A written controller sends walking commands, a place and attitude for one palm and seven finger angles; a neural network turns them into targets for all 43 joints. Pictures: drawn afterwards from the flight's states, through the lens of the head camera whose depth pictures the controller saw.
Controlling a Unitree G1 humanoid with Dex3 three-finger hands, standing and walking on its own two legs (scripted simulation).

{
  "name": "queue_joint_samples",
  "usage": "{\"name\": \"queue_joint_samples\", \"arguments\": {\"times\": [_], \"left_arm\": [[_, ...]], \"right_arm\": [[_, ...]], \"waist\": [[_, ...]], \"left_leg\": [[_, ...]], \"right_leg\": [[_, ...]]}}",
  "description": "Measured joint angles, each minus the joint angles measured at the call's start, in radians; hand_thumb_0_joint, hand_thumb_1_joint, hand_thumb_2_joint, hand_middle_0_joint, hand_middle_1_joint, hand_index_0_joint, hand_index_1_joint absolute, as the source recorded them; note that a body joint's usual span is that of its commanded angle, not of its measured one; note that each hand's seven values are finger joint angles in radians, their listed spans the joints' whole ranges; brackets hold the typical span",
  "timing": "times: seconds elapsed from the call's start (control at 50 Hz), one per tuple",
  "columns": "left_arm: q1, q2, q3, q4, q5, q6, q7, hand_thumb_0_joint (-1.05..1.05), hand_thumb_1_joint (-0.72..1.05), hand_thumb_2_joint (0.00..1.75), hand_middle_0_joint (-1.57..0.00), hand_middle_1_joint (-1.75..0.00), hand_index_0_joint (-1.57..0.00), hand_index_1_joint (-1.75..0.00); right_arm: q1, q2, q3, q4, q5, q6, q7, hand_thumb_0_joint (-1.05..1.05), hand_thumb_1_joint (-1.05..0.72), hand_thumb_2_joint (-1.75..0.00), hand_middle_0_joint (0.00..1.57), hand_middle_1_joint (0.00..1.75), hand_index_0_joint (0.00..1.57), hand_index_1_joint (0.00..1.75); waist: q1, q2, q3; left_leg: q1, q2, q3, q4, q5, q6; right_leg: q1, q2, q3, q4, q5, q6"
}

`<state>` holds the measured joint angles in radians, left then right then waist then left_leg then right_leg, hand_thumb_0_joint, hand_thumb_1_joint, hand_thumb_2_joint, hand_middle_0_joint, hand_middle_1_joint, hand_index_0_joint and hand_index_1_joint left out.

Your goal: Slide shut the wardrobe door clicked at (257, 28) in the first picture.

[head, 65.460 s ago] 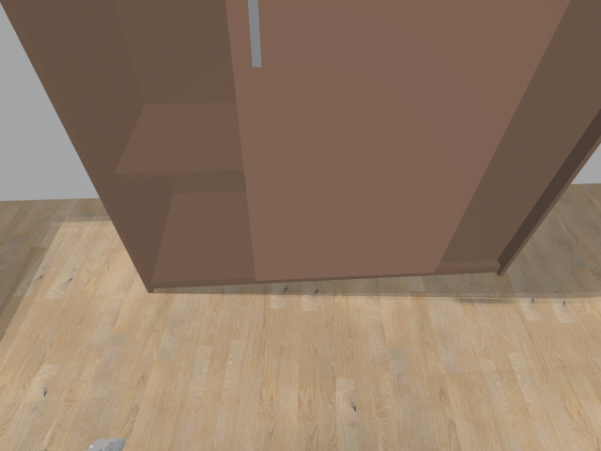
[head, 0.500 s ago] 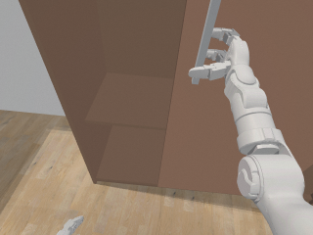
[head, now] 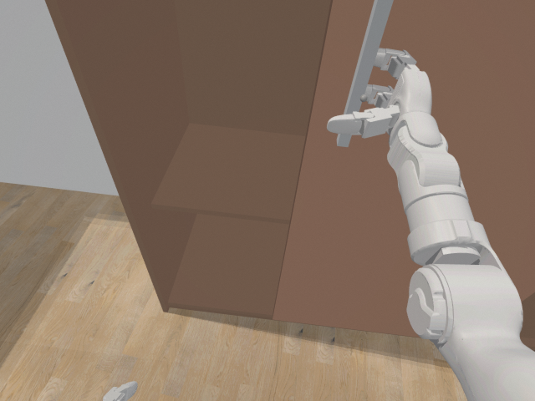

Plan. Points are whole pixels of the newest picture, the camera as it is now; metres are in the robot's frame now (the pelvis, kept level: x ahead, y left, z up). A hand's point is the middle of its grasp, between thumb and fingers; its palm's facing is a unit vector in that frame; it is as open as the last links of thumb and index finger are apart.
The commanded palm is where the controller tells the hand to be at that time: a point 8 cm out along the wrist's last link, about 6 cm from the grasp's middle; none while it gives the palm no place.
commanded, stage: move the hooked fingers beside the handle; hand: right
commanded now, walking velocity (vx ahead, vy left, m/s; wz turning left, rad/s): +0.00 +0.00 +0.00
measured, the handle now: (360, 67) +0.53 -0.05 +0.27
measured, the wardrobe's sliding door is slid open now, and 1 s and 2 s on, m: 0.41 0.41 0.41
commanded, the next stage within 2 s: none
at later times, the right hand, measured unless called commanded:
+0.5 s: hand (380, 104) +0.46 -0.08 +0.25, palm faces -0.01 +1.00 +0.00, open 14.0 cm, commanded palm +0.44 -0.14 +0.25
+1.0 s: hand (398, 105) +0.46 -0.11 +0.26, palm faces -0.01 +1.00 +0.01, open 14.0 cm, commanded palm +0.44 -0.16 +0.25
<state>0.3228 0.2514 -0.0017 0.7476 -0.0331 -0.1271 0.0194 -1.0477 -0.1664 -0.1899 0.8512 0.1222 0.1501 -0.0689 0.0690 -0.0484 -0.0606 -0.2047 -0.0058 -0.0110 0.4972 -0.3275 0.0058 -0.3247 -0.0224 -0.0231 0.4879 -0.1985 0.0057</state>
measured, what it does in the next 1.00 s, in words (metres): stands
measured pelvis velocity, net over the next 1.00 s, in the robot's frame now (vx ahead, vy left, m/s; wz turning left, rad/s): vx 0.00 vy -0.01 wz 0.00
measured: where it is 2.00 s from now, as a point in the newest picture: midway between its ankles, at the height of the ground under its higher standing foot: outside the picture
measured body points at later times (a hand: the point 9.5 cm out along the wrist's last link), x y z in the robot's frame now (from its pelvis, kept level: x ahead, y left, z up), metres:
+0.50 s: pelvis +0.00 +0.00 +0.00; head -0.01 +0.02 +0.45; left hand +0.11 +0.25 -0.11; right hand +0.46 -0.13 +0.26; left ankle -0.04 +0.12 -0.74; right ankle +0.03 -0.13 -0.74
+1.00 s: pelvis +0.00 -0.01 +0.00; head +0.00 +0.01 +0.45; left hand +0.09 +0.25 -0.12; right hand +0.46 -0.16 +0.26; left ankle -0.04 +0.12 -0.74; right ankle +0.03 -0.13 -0.74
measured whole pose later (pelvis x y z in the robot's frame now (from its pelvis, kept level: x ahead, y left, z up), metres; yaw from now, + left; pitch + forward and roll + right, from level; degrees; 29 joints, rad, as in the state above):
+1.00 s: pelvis +0.00 -0.01 +0.00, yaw +0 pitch +1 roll +0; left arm 0.31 0.26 -0.01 0.73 -0.05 -0.10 0.04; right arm -0.98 -0.25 -0.21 0.78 0.14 0.19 0.01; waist 0.06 -0.05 -0.05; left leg -0.17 0.00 -0.01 0.47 -0.32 0.00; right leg -0.30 -0.02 -0.02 0.48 -0.20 0.00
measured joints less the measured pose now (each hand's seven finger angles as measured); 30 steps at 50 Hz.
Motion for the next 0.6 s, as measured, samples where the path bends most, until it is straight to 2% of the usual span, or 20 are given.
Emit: {"name": "queue_joint_samples", "arguments": {"times": [0.16, 0.38, 0.48, 0.6], "left_arm": [[0.002, 0.003, 0.005, -0.012, -0.008, 0.012, 0.005, 0.01, 0.91, 0.89, -0.2, -0.3, -0.2, -0.3], [-0.025, -0.001, 0.001, -0.012, -0.009, 0.018, 0.006, 0.01, 0.91, 0.89, -0.2, -0.3, -0.2, -0.3], [-0.04, -0.007, -0.007, -0.025, -0.01, 0.03, 0.01, 0.01, 0.91, 0.89, -0.2, -0.3, -0.2, -0.3], [-0.038, -0.008, -0.009, -0.031, -0.009, 0.031, 0.014, 0.01, 0.9, 0.89, -0.2, -0.3, -0.2, -0.3]], "right_arm": [[0.037, -0.028, 0.007, -0.042, 0.001, 0.016, 0.021, -0.01, 0.5, -0.3, 0.3, 1.2, 0.3, 1.2], [0.066, -0.007, 0.016, -0.103, 0.019, 0.04, 0.034, -0.01, 0.51, -0.3, 0.3, 1.2, 0.3, 1.2], [0.06, -0.02, 0.013, -0.082, 0.009, 0.059, 0.031, -0.01, 0.51, -0.3, 0.3, 1.2, 0.3, 1.2], [0.074, -0.036, 0.0, -0.1, 0.016, 0.044, 0.044, -0.01, 0.51, -0.3, 0.3, 1.2, 0.3, 1.2]], "waist": [[-0.007, 0.0, 0.004], [-0.02, 0.0, -0.001], [-0.017, 0.001, 0.0], [-0.019, 0.001, 0.002]], "left_leg": [[0.017, -0.002, 0.002, -0.013, 0.001, 0.001], [0.03, 0.004, 0.005, -0.018, -0.002, -0.002], [0.032, 0.003, 0.006, -0.017, -0.003, -0.002], [0.037, 0.004, 0.004, -0.021, 0.0, -0.003]], "right_leg": [[0.012, -0.002, 0.002, -0.002, -0.004, 0.001], [0.022, 0.004, 0.004, -0.005, -0.007, -0.002], [0.023, 0.004, 0.005, -0.002, -0.008, -0.002], [0.028, 0.005, 0.004, -0.006, -0.006, -0.003]]}}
